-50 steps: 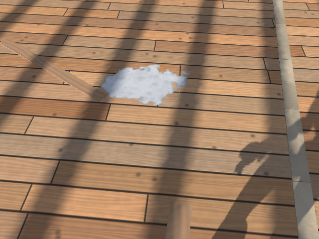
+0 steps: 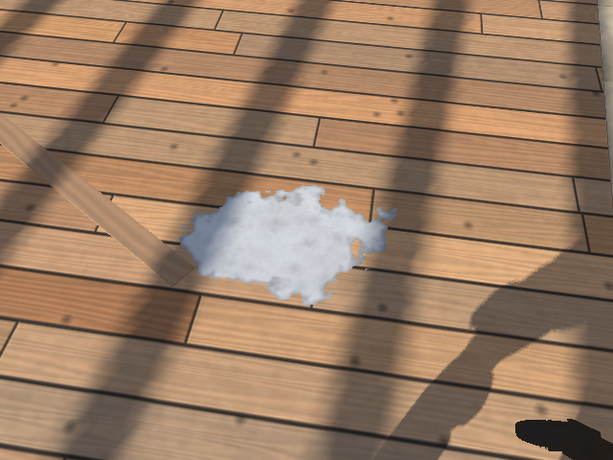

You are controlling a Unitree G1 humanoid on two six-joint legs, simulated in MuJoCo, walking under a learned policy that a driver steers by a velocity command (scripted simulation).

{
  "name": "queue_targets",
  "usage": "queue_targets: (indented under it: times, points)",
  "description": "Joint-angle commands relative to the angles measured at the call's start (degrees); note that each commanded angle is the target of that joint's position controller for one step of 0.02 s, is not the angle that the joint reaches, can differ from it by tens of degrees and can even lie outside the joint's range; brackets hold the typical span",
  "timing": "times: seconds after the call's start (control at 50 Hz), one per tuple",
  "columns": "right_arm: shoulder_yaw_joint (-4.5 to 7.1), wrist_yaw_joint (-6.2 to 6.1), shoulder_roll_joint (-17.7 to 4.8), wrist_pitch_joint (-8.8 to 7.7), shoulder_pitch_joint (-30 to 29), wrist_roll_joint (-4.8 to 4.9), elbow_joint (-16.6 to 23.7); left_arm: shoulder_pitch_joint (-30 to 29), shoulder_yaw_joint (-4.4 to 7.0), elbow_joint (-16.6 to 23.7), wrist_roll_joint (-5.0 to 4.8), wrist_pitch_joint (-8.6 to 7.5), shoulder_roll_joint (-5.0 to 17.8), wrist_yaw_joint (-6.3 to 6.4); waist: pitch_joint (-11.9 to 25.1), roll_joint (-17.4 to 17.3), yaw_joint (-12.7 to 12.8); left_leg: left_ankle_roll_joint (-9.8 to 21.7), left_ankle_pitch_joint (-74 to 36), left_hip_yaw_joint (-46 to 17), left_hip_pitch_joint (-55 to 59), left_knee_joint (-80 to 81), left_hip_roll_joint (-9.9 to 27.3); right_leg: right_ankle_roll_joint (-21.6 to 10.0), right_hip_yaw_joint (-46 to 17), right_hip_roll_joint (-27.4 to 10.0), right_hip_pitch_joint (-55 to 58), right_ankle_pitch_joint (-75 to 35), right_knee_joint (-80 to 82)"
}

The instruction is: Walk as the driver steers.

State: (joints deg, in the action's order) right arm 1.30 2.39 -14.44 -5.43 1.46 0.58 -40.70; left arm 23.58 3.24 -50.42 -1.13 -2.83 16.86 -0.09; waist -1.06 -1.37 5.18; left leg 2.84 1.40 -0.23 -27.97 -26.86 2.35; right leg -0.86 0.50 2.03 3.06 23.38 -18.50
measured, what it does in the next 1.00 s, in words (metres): walks ahead, turning right: right foot, then left foot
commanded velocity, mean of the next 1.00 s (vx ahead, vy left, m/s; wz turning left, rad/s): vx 0.40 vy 0.00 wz -0.35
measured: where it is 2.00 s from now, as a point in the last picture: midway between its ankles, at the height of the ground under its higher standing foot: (416, 424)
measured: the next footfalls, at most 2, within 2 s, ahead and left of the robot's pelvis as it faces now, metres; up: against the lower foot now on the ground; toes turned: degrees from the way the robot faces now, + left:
right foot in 0.54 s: +0.43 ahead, -0.17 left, +0.00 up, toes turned -19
left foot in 1.00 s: +0.69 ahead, -0.08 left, +0.00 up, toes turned -21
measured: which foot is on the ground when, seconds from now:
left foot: down 0.00-0.54, up 0.56-0.98, down 1.00-1.00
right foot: down 0.00-0.02, up 0.04-0.52, down 0.54-1.00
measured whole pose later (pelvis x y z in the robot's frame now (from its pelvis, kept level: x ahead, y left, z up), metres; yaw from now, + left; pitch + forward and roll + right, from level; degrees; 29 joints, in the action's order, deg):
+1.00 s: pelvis +0.51 -0.11 +0.00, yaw -22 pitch +1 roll -2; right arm 2.2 2.3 -15.6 -4.6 7.9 -0.3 -44.8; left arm 12.4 2.8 -44.2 0.5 -1.6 15.3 1.3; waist -0.9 -2.6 1.4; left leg 1.7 0.4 -0.1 -27.3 -30.3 0.9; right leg -4.8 -0.6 6.7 -4.8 20.9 -24.8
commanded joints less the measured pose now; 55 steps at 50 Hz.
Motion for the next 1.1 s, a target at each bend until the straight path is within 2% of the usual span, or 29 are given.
queue_targets:
  times: [0.02,0.04,0.06,0.08,0.1,0.12,0.16,0.22,0.3,0.42,0.48,0.52,0.54,0.56,0.58,0.6,0.62,0.64,0.68,0.72,0.82,0.92,0.98,1.0,1.02,1.04,1.06,1.08,1.1]
  points:
    - [5.65,-1.46,-16.3,-0.78,23.3,-1.04,-1.4,-2.0,0.07,4.9,1.88,-0.33,4.6,0.45,18.7,-2.6,-13.9,6.6,-0.2,-13.2,38.5,-2.5,12.5,-4.3,-2.8,-6.8,-18.7,-25.0,-33.4]
    - [5.9,-1.17,-17.8,-0.3,24.0,-1.17,-2.6,5.8,-1.28,5.2,0.26,-1.5,-0.7,0.07,25.2,-17.5,-9.5,14.2,13.0,-37.8,53.3,4.5,22.8,-1.5,-4.4,1.5,-39.2,10.1,-49.6]
    - [4.39,-1.3,-11.3,-0.15,22.5,-0.75,-1.7,1.3,0.41,4.3,-1.26,-2.07,6.7,0.09,19.7,-9.5,-12.1,11.7,19.7,-36.3,48.9,8.0,20.7,-1.5,-9.6,-1.7,-44.6,9.3,-54.9]
    - [3.62,-1.59,-9.1,-0.18,18.8,-0.55,-1.6,-3.7,1.26,5.9,-1.9,-2.28,8.7,0.1,11.6,-7.0,-11.6,9.2,17.8,-27.0,41.6,9.3,19.0,-1.8,-8.2,-4.2,-47.0,3.6,-54.8]
    - [3.19,-1.58,-7.9,-0.29,14.9,-0.74,-1.4,-5.9,1.23,6.2,-1.44,-2.14,7.8,0.4,7.6,-3.2,-9.7,8.1,12.4,-21.2,34.1,11.1,16.8,-1.3,-7.1,-6.6,-44.9,-1.3,-52.9]
    - [2.86,-1.49,-6.3,-0.49,12.2,-0.89,-1.5,-6.6,1.51,6.3,-0.73,-1.69,7.0,0.49,4.2,-3.2,-8.2,7.5,8.7,-16.3,28.5,13.3,14.7,-0.9,-7.1,-8.1,-43.2,-4.6,-50.1]
    - [2.87,-1.47,-5.5,-1.22,10.0,-1.48,-2.1,-4.2,1.48,5.8,-0.93,-0.24,4.5,0.29,2.7,-4.7,-5.7,7.3,4.2,-9.9,22.5,16.8,12.9,-0.2,-7.0,-9.6,-38.3,-8.0,-48.6]
    - [3.52,-1.74,-6.9,-1.89,9.4,-1.44,-3.6,-6.1,1.36,7.2,-0.58,1.25,2.8,0.39,-0.3,-2.8,-4.6,8.0,-2.9,-2.8,19.7,19.3,12.9,0.8,-7.0,-10.2,-40.9,-12.0,-45.4]
    - [4.04,-2.58,-8.7,-1.32,10.0,-1.45,-4.9,-11.7,0.94,9.4,-0.22,0.85,1.9,-0.66,-2.0,-1.8,-5.9,7.0,-5.6,5.3,21.1,20.2,11.0,1.0,-4.8,-9.7,-41.3,-23.5,-31.5]
    - [5.12,-3.15,-11.7,0.75,14.8,0.12,-7.3,-21.9,0.37,14.3,-0.09,0.69,1.5,-2.84,-4.8,-0.5,-9.2,5.7,-9.9,10.1,31.1,17.5,14.2,-1.7,0.3,-8.2,-42.9,-23.2,-19.3]
    - [5.85,-3.51,-13.8,2.12,13.7,0.89,-7.1,-19.6,1.58,15.4,-0.02,1.1,3.9,-3.33,-1.5,-2.8,-6.1,3.9,-32.0,12.3,34.9,8.3,14.6,-4.8,4.5,-3.9,-36.2,-15.0,-18.4]
    - [5.86,-3.76,-14.2,3.02,12.0,1.32,-6.5,-6.3,4.19,12.5,-0.33,1.46,8.1,-2.76,5.8,-2.6,1.8,1.5,-39.8,14.4,30.6,-10.7,12.0,-8.2,6.6,1.2,-17.8,-14.9,-14.9]
    - [4.94,-3.91,-12.0,2.69,13.0,0.14,-5.7,3.0,6.27,10.1,-0.45,2.07,12.8,-1.55,10.9,2.9,5.4,-1.2,-23.9,14.5,17.2,-28.0,9.4,-11.1,-2.4,-2.6,-0.4,-15.3,-13.2]
    - [2.27,-3.15,-3.1,1.22,18.3,-2.0,-2.5,0.2,6.84,10.6,-0.89,1.64,18.7,-1.13,14.3,17.9,-2.6,-4.8,30.2,9.2,-8.6,-47.8,-2.9,-21.4,-35.2,-16.7,16.3,-5.5,-7.1]
    - [2.57,-2.28,-7.3,-1.21,13.2,0.11,-1.8,1.5,5.42,12.8,-0.31,0.51,14.5,-1.62,21.7,10.9,1.3,-3.9,33.5,-4.6,-15.1,-54.1,-4.1,-23.9,-49.3,-21.0,19.8,1.7,1.6]
    - [3.32,-1.82,-10.1,-2.43,7.7,2.21,0.0,-0.5,4.46,12.2,0.19,-0.43,11.2,-1.86,13.7,7.5,1.9,-2.5,27.7,-5.1,-19.7,-52.9,-1.3,-20.6,-41.5,-19.8,15.1,-2.6,3.0]
    - [3.05,-2.09,-9.6,-3.13,6.9,1.62,0.0,-3.7,3.99,12.5,-0.02,-0.94,9.7,-1.85,8.6,3.5,-0.5,-1.6,22.4,-4.9,-17.9,-47.9,1.3,-18.5,-34.1,-17.2,6.9,-8.8,2.5]
    - [3.39,-2.65,-9.8,-3.15,6.9,0.01,-0.7,-8.3,3.46,13.4,0.27,-1.03,8.1,-1.76,5.1,1.7,-3.1,-2.1,19.6,-4.7,-14.0,-43.2,2.9,-16.8,-28.1,-15.0,-1.2,-19.9,2.2]
    - [4.05,-2.81,-10.6,-1.61,9.0,-1.06,-1.0,-11.7,2.89,15.1,1.27,-0.96,6.9,-1.19,4.3,2.7,-6.2,-3.6,18.2,-4.7,-6.8,-39.4,3.9,-16.1,-21.5,-12.8,-9.6,-38.9,2.4]
    - [3.63,-2.94,-8.4,-0.11,10.6,-1.46,-1.4,-11.6,3.08,14.7,1.1,-0.91,7.8,-0.42,4.6,2.0,-7.2,-5.6,16.1,-2.7,-4.7,-34.7,3.1,-15.9,-15.5,-11.7,-13.4,-50.9,2.0]
    - [1.81,-1.96,-4.8,0.3,5.3,-0.87,-1.3,-9.2,1.98,11.8,1.11,0.03,6.0,1.27,5.7,5.8,-3.7,-6.0,-5.8,0.2,1.3,-13.8,1.2,-10.3,-4.8,-6.9,-14.8,-50.8,2.1]
    - [2.44,-0.6,-7.3,0.04,2.6,-0.47,-0.5,-9.5,1.56,8.8,2.36,0.03,6.4,1.13,3.7,5.7,-2.5,-2.8,-4.8,-1.3,0.8,-6.9,0.5,-9.8,-6.0,-11.6,-8.4,-46.0,-0.4]
    - [3.49,0.1,-9.6,-0.05,5.7,-1.0,-0.1,-11.7,1.98,8.4,1.25,1.16,7.5,1.89,3.3,5.6,-5.1,-0.1,2.1,0.4,1.6,-2.8,-1.8,-8.5,-5.9,-12.1,-4.8,-51.6,-9.6]
    - [4.21,0.06,-11.3,-0.14,9.4,-1.28,-0.7,-11.3,2.0,8.5,1.06,1.56,7.5,2.36,5.3,3.8,-6.7,1.6,-7.2,-0.4,7.4,0.8,-2.0,-6.3,-4.3,-9.5,-5.8,-52.3,-16.3]
    - [5.25,-0.25,-15.2,-0.05,12.1,-1.63,-0.3,-9.4,1.83,9.8,2.27,1.4,7.1,2.65,10.1,-3.0,-5.9,6.1,-28.8,-9.7,18.0,-0.9,4.1,-2.8,-1.7,-4.0,-12.4,-40.6,-28.8]
    - [5.5,-0.73,-16.7,0.69,14.4,-2.09,0.3,-6.5,0.98,10.8,2.74,1.2,4.6,2.48,15.6,-12.5,-5.6,17.4,-41.3,-26.9,32.2,0.5,16.2,2.2,0.1,4.7,-29.5,-3.5,-47.8]
    - [4.27,-1.14,-12.0,1.42,15.7,-1.59,0.3,-8.1,0.82,10.9,2.22,1.36,5.7,1.7,19.8,-11.4,-7.3,20.1,-33.6,-34.2,35.1,4.0,18.3,2.9,-6.1,5.4,-35.4,13.9,-55.7]
    - [4.04,-1.44,-11.0,1.98,12.6,-0.76,1.5,-9.6,1.13,11.3,1.03,1.88,6.6,1.32,16.2,-7.0,-6.9,17.7,-22.0,-31.0,31.4,4.7,16.4,2.9,-8.7,2.3,-38.0,11.8,-58.8]
    - [3.81,-1.83,-9.8,2.79,10.1,-0.22,2.5,-11.9,1.14,11.4,0.87,2.61,6.3,1.39,12.5,-2.2,-6.6,14.9,-12.5,-27.1,26.3,6.0,13.9,3.0,-8.0,0.6,-38.8,9.1,-57.5]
